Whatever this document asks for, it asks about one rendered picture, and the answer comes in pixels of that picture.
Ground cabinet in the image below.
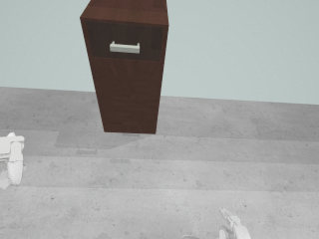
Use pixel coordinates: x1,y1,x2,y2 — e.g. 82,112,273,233
80,0,169,134

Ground left robot hand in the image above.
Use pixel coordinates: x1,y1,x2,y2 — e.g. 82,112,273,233
0,132,26,189

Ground right robot hand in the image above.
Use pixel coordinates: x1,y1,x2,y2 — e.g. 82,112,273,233
216,207,251,239

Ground handle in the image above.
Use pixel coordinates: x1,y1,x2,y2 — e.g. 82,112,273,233
110,41,140,54

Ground drawer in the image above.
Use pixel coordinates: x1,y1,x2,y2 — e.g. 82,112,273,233
86,20,163,62

